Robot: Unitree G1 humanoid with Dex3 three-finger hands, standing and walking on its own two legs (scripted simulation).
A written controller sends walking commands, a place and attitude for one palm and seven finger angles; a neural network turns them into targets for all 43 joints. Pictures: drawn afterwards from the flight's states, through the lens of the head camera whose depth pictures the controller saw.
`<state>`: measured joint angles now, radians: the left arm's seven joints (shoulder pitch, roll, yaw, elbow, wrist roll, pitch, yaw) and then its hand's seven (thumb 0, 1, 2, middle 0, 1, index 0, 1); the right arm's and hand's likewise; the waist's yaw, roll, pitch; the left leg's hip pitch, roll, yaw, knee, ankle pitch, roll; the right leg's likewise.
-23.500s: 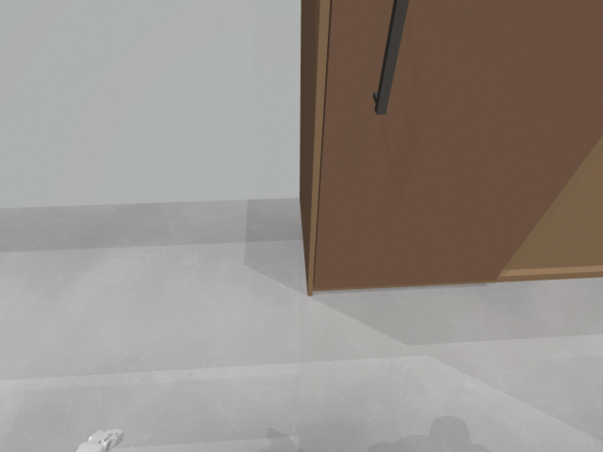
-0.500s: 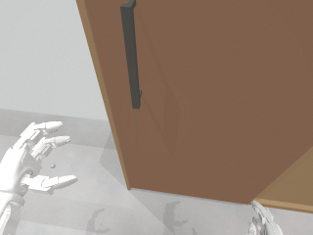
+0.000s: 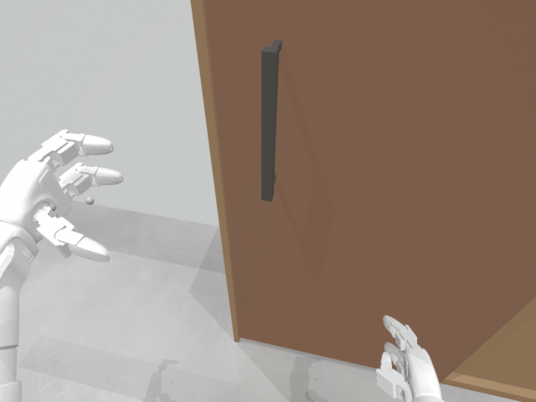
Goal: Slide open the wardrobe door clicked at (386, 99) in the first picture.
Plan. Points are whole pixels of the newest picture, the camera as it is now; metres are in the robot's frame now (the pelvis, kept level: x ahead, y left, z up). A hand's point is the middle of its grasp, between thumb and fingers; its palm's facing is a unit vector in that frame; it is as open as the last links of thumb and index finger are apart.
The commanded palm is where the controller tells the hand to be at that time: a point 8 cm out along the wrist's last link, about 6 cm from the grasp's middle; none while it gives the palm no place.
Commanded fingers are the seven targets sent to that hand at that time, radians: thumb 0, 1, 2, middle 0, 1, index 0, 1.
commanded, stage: raise the hand with hooked fingers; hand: left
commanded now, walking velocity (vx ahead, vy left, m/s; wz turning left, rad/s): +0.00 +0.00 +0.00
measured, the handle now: (271, 129) +0.48 +0.07 +0.20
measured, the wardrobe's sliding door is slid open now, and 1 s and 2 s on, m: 0.00 0.00 0.00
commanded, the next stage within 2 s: move the hooked fingers beside the handle in 0.60 s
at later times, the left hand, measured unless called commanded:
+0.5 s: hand (120, 183) +0.29 +0.23 +0.22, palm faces +0.08 -0.99 -0.09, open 14.0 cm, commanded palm +0.25 +0.28 +0.23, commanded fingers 0.00 -0.50 0.30 -0.30 -1.20 -0.30 -1.20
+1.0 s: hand (147, 173) +0.32 +0.22 +0.21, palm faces +0.00 -1.00 -0.07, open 14.0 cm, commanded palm +0.28 +0.26 +0.23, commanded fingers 0.00 -0.50 0.30 -0.30 -1.20 -0.30 -1.20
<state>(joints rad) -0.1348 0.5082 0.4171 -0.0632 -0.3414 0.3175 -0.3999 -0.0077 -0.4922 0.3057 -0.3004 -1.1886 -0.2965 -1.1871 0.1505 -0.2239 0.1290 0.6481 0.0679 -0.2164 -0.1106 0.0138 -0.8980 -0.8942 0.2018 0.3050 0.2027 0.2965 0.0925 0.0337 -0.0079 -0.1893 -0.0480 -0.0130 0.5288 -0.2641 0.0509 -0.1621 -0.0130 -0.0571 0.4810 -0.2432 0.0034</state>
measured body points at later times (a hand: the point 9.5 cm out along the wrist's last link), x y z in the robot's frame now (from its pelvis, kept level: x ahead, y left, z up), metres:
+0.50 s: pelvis +0.00 -0.04 +0.00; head -0.04 -0.05 +0.45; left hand +0.27 +0.29 +0.23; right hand +0.20 -0.28 -0.06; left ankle +0.02 +0.08 -0.74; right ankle +0.01 -0.13 -0.74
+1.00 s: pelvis +0.02 -0.02 +0.00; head -0.01 -0.03 +0.45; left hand +0.31 +0.27 +0.22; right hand +0.23 -0.24 -0.06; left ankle +0.02 +0.08 -0.74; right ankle +0.01 -0.13 -0.74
